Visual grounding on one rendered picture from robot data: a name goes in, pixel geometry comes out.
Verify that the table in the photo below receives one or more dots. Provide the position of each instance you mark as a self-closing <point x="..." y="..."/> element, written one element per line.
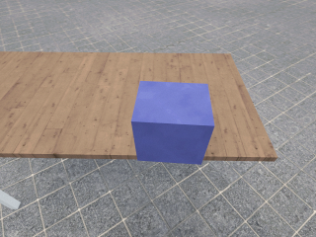
<point x="79" y="105"/>

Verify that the carton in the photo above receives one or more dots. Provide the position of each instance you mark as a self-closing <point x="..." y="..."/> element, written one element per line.
<point x="172" y="122"/>

